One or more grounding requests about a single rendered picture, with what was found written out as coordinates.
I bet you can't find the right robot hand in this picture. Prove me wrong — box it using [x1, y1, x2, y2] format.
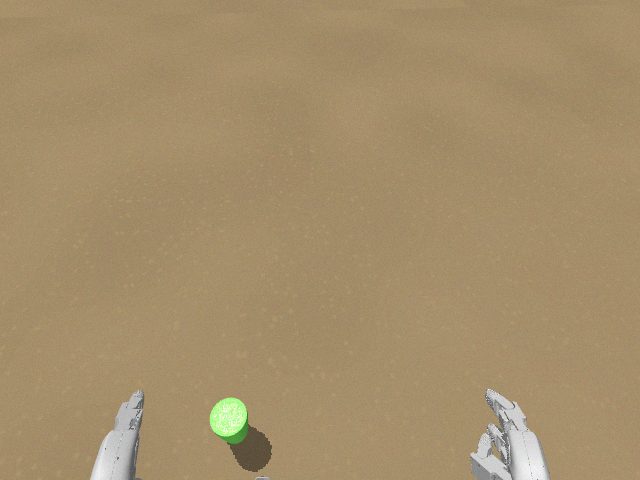
[470, 389, 551, 480]

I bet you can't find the cup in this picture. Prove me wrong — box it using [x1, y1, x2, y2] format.
[210, 398, 248, 444]

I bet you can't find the left robot hand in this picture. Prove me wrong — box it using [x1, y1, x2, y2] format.
[90, 390, 144, 480]

